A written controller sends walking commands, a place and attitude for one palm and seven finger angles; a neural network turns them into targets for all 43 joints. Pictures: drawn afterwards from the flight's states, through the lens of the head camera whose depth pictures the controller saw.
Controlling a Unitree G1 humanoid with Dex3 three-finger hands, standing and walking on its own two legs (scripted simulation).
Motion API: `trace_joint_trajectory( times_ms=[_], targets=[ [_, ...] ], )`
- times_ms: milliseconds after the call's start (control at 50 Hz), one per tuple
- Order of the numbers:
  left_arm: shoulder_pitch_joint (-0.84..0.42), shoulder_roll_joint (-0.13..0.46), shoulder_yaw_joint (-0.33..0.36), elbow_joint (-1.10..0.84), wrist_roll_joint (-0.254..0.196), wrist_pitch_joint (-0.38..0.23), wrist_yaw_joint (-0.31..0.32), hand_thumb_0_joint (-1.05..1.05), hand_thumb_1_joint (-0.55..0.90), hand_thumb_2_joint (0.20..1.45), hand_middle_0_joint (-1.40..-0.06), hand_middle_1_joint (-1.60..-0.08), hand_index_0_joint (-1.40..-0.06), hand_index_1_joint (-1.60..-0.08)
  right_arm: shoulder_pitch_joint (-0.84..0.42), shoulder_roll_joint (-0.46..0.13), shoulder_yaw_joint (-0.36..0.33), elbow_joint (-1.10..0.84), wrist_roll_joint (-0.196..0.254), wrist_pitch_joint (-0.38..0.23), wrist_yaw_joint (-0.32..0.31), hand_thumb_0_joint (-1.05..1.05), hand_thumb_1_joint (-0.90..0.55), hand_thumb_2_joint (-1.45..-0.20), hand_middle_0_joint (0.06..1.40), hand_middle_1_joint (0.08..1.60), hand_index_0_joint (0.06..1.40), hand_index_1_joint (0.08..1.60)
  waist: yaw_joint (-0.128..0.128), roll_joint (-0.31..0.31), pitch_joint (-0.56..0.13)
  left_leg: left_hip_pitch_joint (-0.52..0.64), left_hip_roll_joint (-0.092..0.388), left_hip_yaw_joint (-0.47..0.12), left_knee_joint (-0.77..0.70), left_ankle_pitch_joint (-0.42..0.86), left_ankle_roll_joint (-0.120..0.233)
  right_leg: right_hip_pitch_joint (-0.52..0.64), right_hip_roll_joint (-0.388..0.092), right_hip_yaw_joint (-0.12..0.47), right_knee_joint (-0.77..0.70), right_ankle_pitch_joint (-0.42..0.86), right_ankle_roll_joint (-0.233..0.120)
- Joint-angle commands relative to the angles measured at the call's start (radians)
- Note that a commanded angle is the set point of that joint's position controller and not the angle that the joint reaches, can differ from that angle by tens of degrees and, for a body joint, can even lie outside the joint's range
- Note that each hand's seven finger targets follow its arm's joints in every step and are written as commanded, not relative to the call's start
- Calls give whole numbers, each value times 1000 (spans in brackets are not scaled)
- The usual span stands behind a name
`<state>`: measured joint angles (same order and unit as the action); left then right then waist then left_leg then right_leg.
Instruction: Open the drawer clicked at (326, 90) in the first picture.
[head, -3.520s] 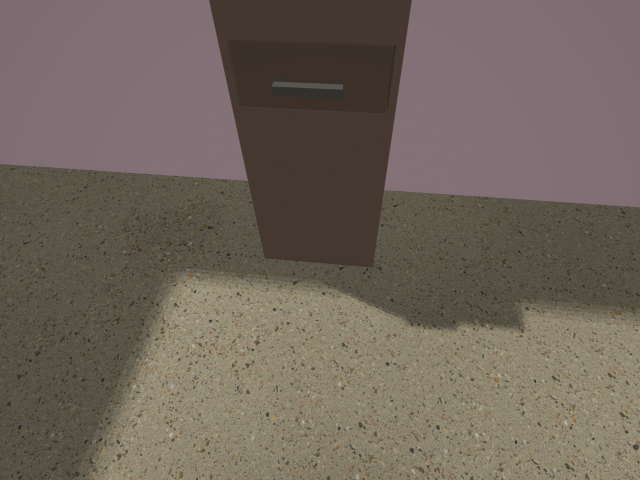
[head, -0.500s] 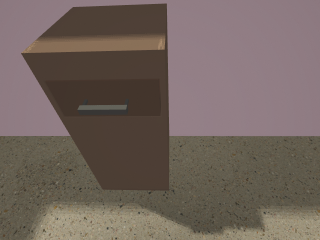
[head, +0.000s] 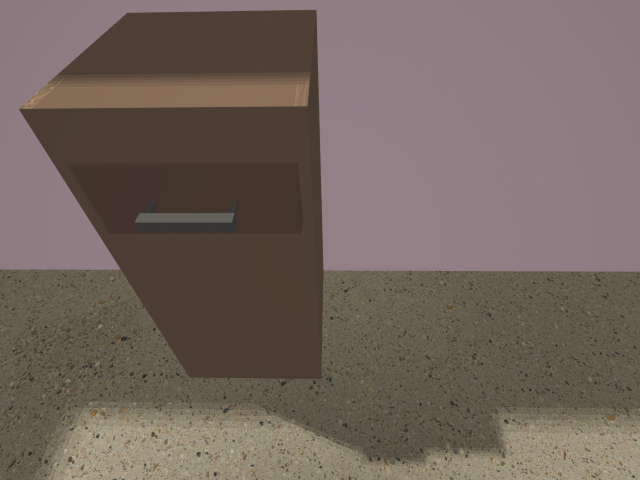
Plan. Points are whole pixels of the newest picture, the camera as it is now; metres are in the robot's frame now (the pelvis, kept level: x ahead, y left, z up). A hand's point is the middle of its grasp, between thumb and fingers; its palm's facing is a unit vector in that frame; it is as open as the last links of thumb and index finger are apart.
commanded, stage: come to a stop and stand still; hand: left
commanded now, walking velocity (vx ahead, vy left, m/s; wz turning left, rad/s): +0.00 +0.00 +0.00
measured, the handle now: (190, 214) +0.55 +0.26 +0.01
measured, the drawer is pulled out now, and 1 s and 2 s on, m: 0.00 0.00 0.00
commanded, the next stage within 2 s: look again from close up in 0.66 s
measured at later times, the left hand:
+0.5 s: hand out of the picture +0.01 +0.15 -0.16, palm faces +0.04 -0.98 -0.18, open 7.3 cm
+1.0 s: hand out of the picture +0.02 +0.14 -0.16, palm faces +0.04 -0.98 -0.19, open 7.3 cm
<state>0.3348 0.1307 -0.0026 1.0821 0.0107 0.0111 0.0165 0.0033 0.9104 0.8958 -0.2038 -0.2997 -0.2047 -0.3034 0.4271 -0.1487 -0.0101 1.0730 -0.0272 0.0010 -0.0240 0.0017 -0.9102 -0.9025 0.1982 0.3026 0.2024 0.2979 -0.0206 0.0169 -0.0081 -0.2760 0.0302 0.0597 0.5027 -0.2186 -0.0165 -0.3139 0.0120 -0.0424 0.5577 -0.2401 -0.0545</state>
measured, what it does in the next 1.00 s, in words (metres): stands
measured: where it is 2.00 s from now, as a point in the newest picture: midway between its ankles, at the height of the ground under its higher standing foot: outside the picture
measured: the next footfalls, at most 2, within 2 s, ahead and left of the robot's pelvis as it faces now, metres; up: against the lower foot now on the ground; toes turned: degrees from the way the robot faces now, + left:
right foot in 2.00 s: +0.09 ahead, -0.01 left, +0.00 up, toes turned +4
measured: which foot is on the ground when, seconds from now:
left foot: down 0.00-1.00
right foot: down 0.00-1.00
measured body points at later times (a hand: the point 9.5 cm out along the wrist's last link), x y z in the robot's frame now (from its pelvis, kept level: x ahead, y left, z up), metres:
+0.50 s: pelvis +0.03 -0.01 +0.01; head +0.02 -0.03 +0.46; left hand +0.01 +0.20 -0.15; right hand +0.02 -0.22 -0.16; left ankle +0.03 +0.14 -0.73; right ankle +0.04 -0.08 -0.73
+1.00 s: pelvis +0.04 -0.02 +0.01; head +0.04 -0.04 +0.46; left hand +0.02 +0.19 -0.14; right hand +0.01 -0.22 -0.16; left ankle +0.03 +0.14 -0.73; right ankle +0.04 -0.08 -0.73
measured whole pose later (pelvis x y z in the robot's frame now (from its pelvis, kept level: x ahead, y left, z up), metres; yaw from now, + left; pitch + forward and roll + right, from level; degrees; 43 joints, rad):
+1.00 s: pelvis +0.04 -0.02 +0.01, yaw +0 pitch -1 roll +1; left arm 0.33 0.12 -0.01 1.13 0.01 -0.03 0.03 0.01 0.91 0.90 -0.20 -0.30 -0.20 -0.30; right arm 0.34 -0.13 0.01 1.13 -0.02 -0.02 -0.04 0.00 -0.91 -0.90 0.20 0.30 0.20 0.30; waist 0.00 0.02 0.01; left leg -0.14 0.07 0.05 0.38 -0.21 -0.06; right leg -0.18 0.05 -0.05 0.42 -0.23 -0.08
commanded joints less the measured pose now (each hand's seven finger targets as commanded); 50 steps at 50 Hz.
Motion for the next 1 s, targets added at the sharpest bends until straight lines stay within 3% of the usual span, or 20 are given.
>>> trace_joint_trajectory(
  times_ms=[0,180,320,440,540,780,840,980],
  targets=[
    [20,101,22,-25,-3,-31,12,0,900,900,-200,-300,-200,-300,50,-47,1,-15,7,-18,-6,0,-900,-900,200,300,200,300,5,-28,97,-7,41,-73,-103,-82,38,-60,-108,184,-229,-202,-13],
    [40,76,15,12,-3,-41,15,0,900,900,-200,-300,-200,-300,19,-40,4,11,12,-25,-13,0,-900,-900,200,300,200,300,11,-8,97,28,60,-68,-135,-13,31,1,-97,160,-229,-61,-6],
    [49,76,15,19,-2,-46,16,0,900,900,-200,-300,-200,-300,-5,-43,3,16,13,-27,-14,0,-900,-900,200,300,200,300,12,-42,75,66,63,-59,-140,28,27,35,-101,154,-235,17,-2],
    [46,84,16,20,-4,-50,17,0,900,900,-200,-300,-200,-300,-13,-48,5,22,13,-30,-15,0,-900,-900,200,300,200,300,14,-27,64,78,70,-57,-156,66,24,79,-102,141,-226,107,-2],
    [46,86,15,24,-4,-49,17,0,900,900,-200,-300,-200,-300,-18,-53,9,26,12,-30,-16,0,-900,-900,200,300,200,300,17,-4,75,89,71,-59,-168,74,23,83,-99,138,-232,114,-3],
    [45,87,16,21,-4,-50,18,0,900,900,-200,-300,-200,-300,-8,-50,9,38,11,-23,-14,0,-900,-900,200,300,200,300,15,-36,99,88,64,-53,-174,41,18,76,-99,148,-270,48,-3],
    [50,89,16,21,-5,-54,18,0,900,900,-200,-300,-200,-300,-2,-52,9,40,11,-28,-14,0,-900,-900,200,300,200,300,16,-22,62,104,68,-52,-172,65,19,101,-102,143,-257,101,-5],
    [61,80,16,28,-4,-54,20,0,900,900,-200,-300,-200,-300,0,-44,10,47,12,-26,-16,0,-900,-900,200,300,200,300,19,-27,93,93,67,-48,-175,60,16,96,-100,143,-257,124,-4]
  ],
)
